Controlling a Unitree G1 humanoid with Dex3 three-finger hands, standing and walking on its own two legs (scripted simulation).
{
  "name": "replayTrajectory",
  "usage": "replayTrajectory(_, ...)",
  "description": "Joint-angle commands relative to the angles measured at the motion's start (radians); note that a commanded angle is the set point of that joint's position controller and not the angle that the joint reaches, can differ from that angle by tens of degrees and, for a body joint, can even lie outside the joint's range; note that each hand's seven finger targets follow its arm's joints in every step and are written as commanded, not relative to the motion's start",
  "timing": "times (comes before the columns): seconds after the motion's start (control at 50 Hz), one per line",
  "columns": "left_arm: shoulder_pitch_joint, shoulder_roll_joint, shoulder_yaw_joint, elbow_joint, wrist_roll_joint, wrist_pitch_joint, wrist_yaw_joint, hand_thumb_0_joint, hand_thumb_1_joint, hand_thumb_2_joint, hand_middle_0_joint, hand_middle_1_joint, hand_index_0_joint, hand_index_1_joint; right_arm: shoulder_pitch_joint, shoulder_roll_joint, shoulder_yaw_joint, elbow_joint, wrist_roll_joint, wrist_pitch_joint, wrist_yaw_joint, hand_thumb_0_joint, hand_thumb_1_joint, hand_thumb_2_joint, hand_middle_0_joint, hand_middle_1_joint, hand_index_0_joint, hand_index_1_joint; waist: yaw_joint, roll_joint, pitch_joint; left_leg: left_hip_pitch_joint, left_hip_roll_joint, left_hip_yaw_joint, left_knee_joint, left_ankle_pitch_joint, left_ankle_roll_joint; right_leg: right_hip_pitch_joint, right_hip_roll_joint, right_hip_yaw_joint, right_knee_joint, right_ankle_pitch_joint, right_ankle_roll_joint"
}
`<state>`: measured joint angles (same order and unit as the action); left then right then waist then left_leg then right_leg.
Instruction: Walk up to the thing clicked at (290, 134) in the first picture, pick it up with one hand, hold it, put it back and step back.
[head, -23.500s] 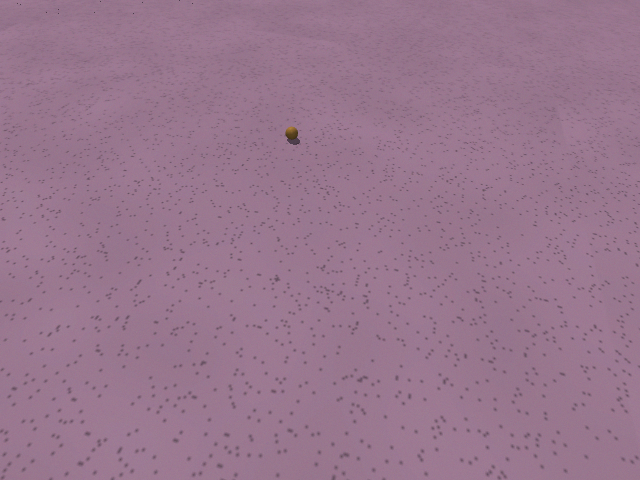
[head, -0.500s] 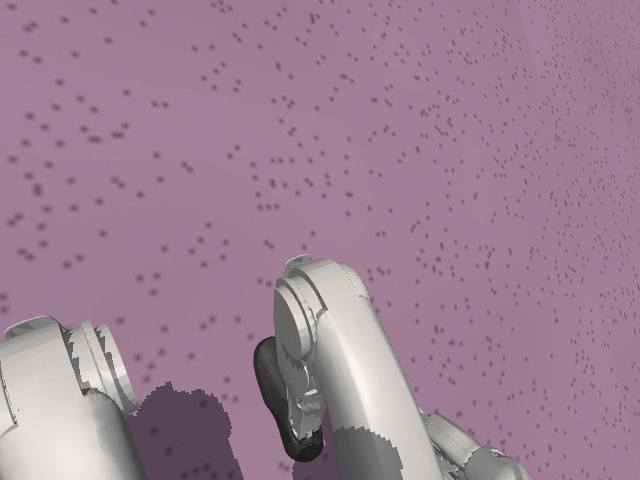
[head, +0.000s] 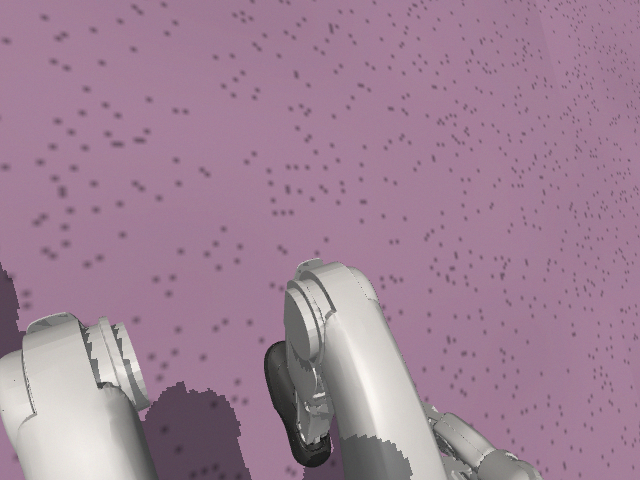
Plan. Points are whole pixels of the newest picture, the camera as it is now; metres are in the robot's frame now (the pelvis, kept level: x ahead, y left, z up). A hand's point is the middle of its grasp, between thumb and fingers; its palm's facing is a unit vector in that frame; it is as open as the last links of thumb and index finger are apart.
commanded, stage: settle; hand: left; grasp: from above
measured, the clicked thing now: out of the picture +0.40 +0.38 -0.25
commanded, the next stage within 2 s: lift in 0.58 s
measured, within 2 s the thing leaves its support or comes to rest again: neither
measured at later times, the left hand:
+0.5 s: hand out of the picture +0.38 +0.37 -0.13, palm faces -0.42 -0.13 -0.90, open 7.3 cm
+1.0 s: hand out of the picture +0.37 +0.36 -0.06, palm faces -0.43 -0.14 -0.89, open 7.3 cm
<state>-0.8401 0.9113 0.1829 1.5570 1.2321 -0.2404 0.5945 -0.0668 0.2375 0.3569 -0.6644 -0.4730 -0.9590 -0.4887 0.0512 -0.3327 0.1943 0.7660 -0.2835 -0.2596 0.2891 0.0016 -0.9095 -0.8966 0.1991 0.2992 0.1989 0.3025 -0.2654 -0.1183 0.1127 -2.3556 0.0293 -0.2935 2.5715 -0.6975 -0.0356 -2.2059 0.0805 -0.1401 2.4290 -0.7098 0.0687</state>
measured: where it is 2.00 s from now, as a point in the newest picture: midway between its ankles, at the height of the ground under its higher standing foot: (223, 459)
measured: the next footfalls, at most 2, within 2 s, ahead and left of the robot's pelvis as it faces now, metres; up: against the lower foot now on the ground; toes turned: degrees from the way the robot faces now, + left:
none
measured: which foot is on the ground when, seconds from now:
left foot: down 0.00-1.00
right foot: down 0.00-1.00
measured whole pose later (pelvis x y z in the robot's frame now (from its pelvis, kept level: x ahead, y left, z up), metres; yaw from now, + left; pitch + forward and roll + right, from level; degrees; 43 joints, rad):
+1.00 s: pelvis -0.01 -0.01 +0.07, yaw +7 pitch +32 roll -8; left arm -0.73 0.68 0.09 1.12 1.14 -0.18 0.21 -0.05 0.20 0.42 -0.68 -0.47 -0.98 -0.52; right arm 0.17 -0.27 0.00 0.73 -0.08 -0.02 0.14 0.00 -0.93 -0.90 0.20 0.30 0.20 0.30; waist -0.14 0.02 -0.10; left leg -2.23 0.03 -0.15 2.27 -0.62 -0.02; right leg -2.12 0.02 -0.05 2.22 -0.68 0.05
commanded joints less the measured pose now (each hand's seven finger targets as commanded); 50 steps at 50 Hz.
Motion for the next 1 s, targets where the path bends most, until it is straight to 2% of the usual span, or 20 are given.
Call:
replayTrajectory(0.0, -0.214, 0.224, 0.000, -0.229, -0.030, 0.003, -0.008, 0.000, 0.682, 0.514, -1.004, -0.587, -1.048, -0.544, 0.155, -0.289, -0.116, -0.009, 0.035, 0.012, -0.007, 0.000, -0.903, -0.900, 0.200, 0.300, 0.199, 0.300, 0.017, 0.586, -0.733, 0.590, 0.017, 0.161, -0.297, 0.253, 0.021, 0.276, 0.020, -0.116, -0.210, 0.311, -0.094)
replayTrajectory(0.02, -0.231, 0.208, -0.012, -0.239, -0.036, 0.007, -0.019, 0.000, 0.679, 0.510, -1.003, -0.589, -1.046, -0.546, 0.156, -0.283, -0.123, -0.006, 0.043, 0.021, -0.008, 0.000, -0.904, -0.900, 0.200, 0.300, 0.199, 0.300, 0.015, 0.557, -0.735, 0.570, 0.017, 0.165, -0.293, 0.234, 0.029, 0.265, 0.021, -0.111, -0.221, 0.301, -0.092)
replayTrajectory(0.06, -0.224, 0.215, 0.004, -0.272, -0.044, 0.012, -0.034, 0.000, 0.680, 0.515, -1.000, -0.589, -1.044, -0.546, 0.177, -0.282, -0.135, -0.011, 0.059, 0.035, -0.009, 0.000, -0.902, -0.899, 0.200, 0.300, 0.199, 0.300, 0.025, 0.527, -0.748, 0.539, 0.012, 0.175, -0.301, 0.220, 0.038, 0.280, 0.018, -0.099, -0.242, 0.292, -0.092)
replayTrajectory(0.08, -0.192, 0.195, 0.004, -0.269, -0.047, 0.018, -0.043, 0.000, 0.677, 0.521, -1.000, -0.585, -1.043, -0.543, 0.173, -0.274, -0.142, -0.011, 0.067, 0.044, -0.012, 0.000, -0.901, -0.899, 0.200, 0.300, 0.199, 0.300, 0.046, 0.518, -0.757, 0.538, 0.008, 0.178, -0.317, 0.215, 0.037, 0.271, 0.016, -0.095, -0.245, 0.281, -0.095)
replayTrajectory(0.12, -0.214, 0.173, -0.013, -0.269, -0.047, 0.024, -0.067, 0.000, 0.685, 0.515, -1.006, -0.586, -1.049, -0.544, 0.181, -0.268, -0.155, -0.014, 0.080, 0.061, -0.016, 0.000, -0.902, -0.899, 0.200, 0.300, 0.199, 0.300, 0.036, 0.472, -0.726, 0.513, 0.007, 0.179, -0.325, 0.182, 0.043, 0.247, 0.014, -0.089, -0.260, 0.252, -0.094)
replayTrajectory(0.14, -0.221, 0.163, -0.019, -0.289, -0.048, 0.026, -0.080, 0.000, 0.685, 0.531, -1.005, -0.602, -1.049, -0.559, 0.186, -0.260, -0.159, -0.017, 0.089, 0.070, -0.020, 0.000, -0.901, -0.899, 0.200, 0.300, 0.200, 0.300, 0.045, 0.478, -0.753, 0.524, 0.006, 0.180, -0.331, 0.180, 0.044, 0.256, 0.014, -0.082, -0.265, 0.248, -0.096)
replayTrajectory(0.2, -0.228, 0.122, -0.050, -0.272, -0.049, 0.030, -0.116, 0.000, 0.700, 0.551, -1.033, -0.603, -1.071, -0.567, 0.190, -0.244, -0.169, -0.022, 0.109, 0.090, -0.030, 0.000, -0.906, -0.901, 0.200, 0.300, 0.199, 0.300, 0.044, 0.424, -0.718, 0.480, 0.000, 0.186, -0.350, 0.133, 0.053, 0.242, 0.010, -0.070, -0.289, 0.199, -0.097)
replayTrajectory(0.26, -0.239, 0.127, -0.049, -0.297, -0.052, 0.025, -0.151, 0.000, 0.715, 0.550, -1.047, -0.604, -1.085, -0.568, 0.202, -0.239, -0.175, -0.032, 0.120, 0.106, -0.043, 0.000, -0.907, -0.901, 0.200, 0.300, 0.199, 0.300, 0.046, 0.378, -0.726, 0.473, -0.006, 0.194, -0.350, 0.124, 0.059, 0.261, 0.004, -0.057, -0.310, 0.186, -0.093)
replayTrajectory(0.32, -0.241, 0.131, -0.045, -0.316, -0.055, 0.018, -0.177, 0.000, 0.687, 0.562, -1.039, -0.602, -1.070, -0.572, 0.199, -0.225, -0.181, -0.039, 0.135, 0.125, -0.056, 0.000, -0.910, -0.903, 0.199, 0.300, 0.199, 0.300, 0.067, 0.367, -0.746, 0.478, -0.009, 0.204, -0.357, 0.133, 0.059, 0.271, 0.003, -0.038, -0.320, 0.178, -0.097)
replayTrajectory(0.46, -0.262, 0.127, -0.047, -0.362, -0.038, 0.006, -0.210, 0.000, 0.676, 0.583, -1.040, -0.597, -1.065, -0.574, 0.210, -0.211, -0.194, -0.050, 0.146, 0.159, -0.088, 0.000, -0.911, -0.903, 0.200, 0.300, 0.199, 0.300, 0.075, 0.395, -0.772, 0.528, -0.013, 0.219, -0.391, 0.138, 0.054, 0.266, -0.007, -0.027, -0.335, 0.179, -0.102)
replayTrajectory(0.48, -0.292, 0.139, -0.032, -0.408, -0.041, 0.001, -0.211, 0.000, 0.684, 0.588, -1.043, -0.590, -1.067, -0.567, 0.215, -0.215, -0.202, -0.053, 0.147, 0.162, -0.093, 0.000, -0.909, -0.902, 0.200, 0.300, 0.199, 0.300, 0.078, 0.397, -0.792, 0.536, -0.015, 0.217, -0.397, 0.130, 0.054, 0.256, -0.011, -0.030, -0.340, 0.167, -0.103)
replayTrajectory(0.62, -0.276, 0.117, -0.043, -0.414, -0.039, 0.010, -0.232, 0.000, 0.710, 0.608, -1.048, -0.620, -1.075, -0.594, 0.237, -0.203, -0.218, -0.051, 0.160, 0.186, -0.121, 0.000, -0.907, -0.900, 0.200, 0.300, 0.200, 0.300, 0.089, 0.403, -0.805, 0.571, -0.021, 0.226, -0.447, 0.110, 0.052, 0.255, -0.019, -0.025, -0.364, 0.156, -0.106)
replayTrajectory(0.66, -0.275, 0.101, -0.047, -0.411, -0.044, 0.012, -0.236, 0.000, 0.775, 0.564, -1.132, -0.607, -1.159, -0.578, 0.244, -0.203, -0.220, -0.050, 0.160, 0.189, -0.127, 0.000, -0.939, -0.912, 0.199, 0.300, 0.199, 0.300, 0.082, 0.390, -0.803, 0.575, -0.021, 0.230, -0.444, 0.131, 0.054, 0.258, -0.024, -0.025, -0.368, 0.182, -0.102)
replayTrajectory(0.68, -0.279, 0.110, -0.048, -0.429, -0.046, 0.013, -0.240, 0.000, 0.695, 0.599, -1.052, -0.556, -1.079, -0.540, 0.248, -0.198, -0.220, -0.051, 0.163, 0.191, -0.129, 0.000, -0.894, -0.895, 0.201, 0.300, 0.200, 0.300, 0.087, 0.385, -0.822, 0.580, -0.019, 0.235, -0.443, 0.142, 0.057, 0.276, -0.021, -0.018, -0.379, 0.189, -0.103)
replayTrajectory(0.7, -0.277, 0.114, -0.033, -0.439, -0.050, 0.017, -0.240, 0.000, 0.746, 0.550, -1.118, -0.586, -1.144, -0.559, 0.254, -0.200, -0.222, -0.051, 0.163, 0.193, -0.132, 0.000, -0.939, -0.912, 0.199, 0.300, 0.199, 0.300, 0.092, 0.395, -0.838, 0.592, -0.022, 0.240, -0.444, 0.162, 0.056, 0.287, -0.027, -0.016, -0.379, 0.209, -0.101)
replayTrajectory(0.78, -0.252, 0.119, -0.018, -0.491, -0.082, 0.046, -0.266, 0.000, 0.684, 0.592, -1.051, -0.603, -1.077, -0.577, 0.269, -0.191, -0.240, -0.056, 0.177, 0.200, -0.137, 0.000, -0.923, -0.907, 0.200, 0.300, 0.200, 0.300, 0.122, 0.397, -0.896, 0.627, -0.025, 0.252, -0.483, 0.165, 0.059, 0.330, -0.031, -0.001, -0.415, 0.206, -0.103)
replayTrajectory(0.84, -0.214, 0.090, -0.040, -0.502, -0.095, 0.064, -0.309, 0.000, 0.672, 0.603, -1.052, -0.597, -1.075, -0.575, 0.276, -0.180, -0.254, -0.065, 0.190, 0.209, -0.145, 0.000, -0.922, -0.907, 0.200, 0.300, 0.200, 0.300, 0.116, 0.370, -0.872, 0.620, -0.025, 0.258, -0.511, 0.146, 0.064, 0.359, -0.031, 0.009, -0.455, 0.188, -0.102)
replayTrajectory(0.9, -0.194, 0.116, -0.013, -0.608, -0.106, 0.067, -0.340, 0.000, 0.671, 0.612, -1.048, -0.607, -1.072, -0.583, 0.269, -0.179, -0.270, -0.080, 0.204, 0.222, -0.157, 0.000, -0.923, -0.906, 0.200, 0.300, 0.200, 0.300, 0.149, 0.377, -0.925, 0.662, -0.027, 0.256, -0.541, 0.148, 0.065, 0.387, -0.034, 0.017, -0.472, 0.181, -0.104)
replayTrajectory(0.94, -0.181, 0.082, -0.038, -0.648, -0.112, 0.070, -0.359, 0.000, 0.647, 0.621, -1.025, -0.631, -1.051, -0.605, 0.271, -0.172, -0.276, -0.089, 0.213, 0.228, -0.163, 0.000, -0.924, -0.907, 0.200, 0.300, 0.200, 0.300, 0.141, 0.374, -0.928, 0.690, -0.025, 0.251, -0.569, 0.152, 0.063, 0.403, -0.033, 0.016, -0.489, 0.189, -0.105)
replayTrajectory(0.98, -0.124, 0.059, -0.034, -0.652, -0.123, 0.075, -0.378, 0.000, 0.662, 0.614, -1.033, -0.618, -1.060, -0.592, 0.270, -0.168, -0.283, -0.095, 0.224, 0.236, -0.171, 0.000, -0.920, -0.905, 0.200, 0.300, 0.200, 0.300, 0.147, 0.343, -0.880, 0.687, -0.025, 0.243, -0.599, 0.139, 0.064, 0.400, -0.036, 0.015, -0.509, 0.181, -0.102)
